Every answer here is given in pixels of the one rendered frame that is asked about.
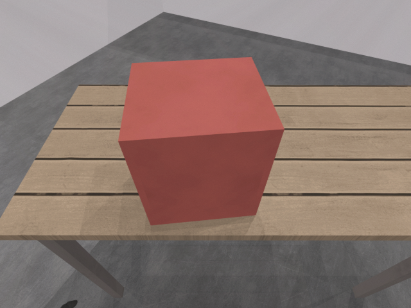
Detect carton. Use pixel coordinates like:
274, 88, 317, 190
118, 57, 284, 225

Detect table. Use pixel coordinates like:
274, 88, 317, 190
0, 85, 411, 298

